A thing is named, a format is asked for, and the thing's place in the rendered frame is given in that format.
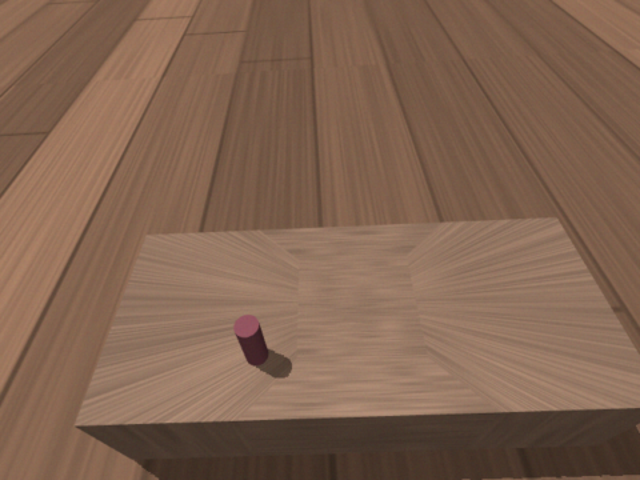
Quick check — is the can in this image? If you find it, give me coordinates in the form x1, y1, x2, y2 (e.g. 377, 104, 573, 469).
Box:
234, 315, 269, 366

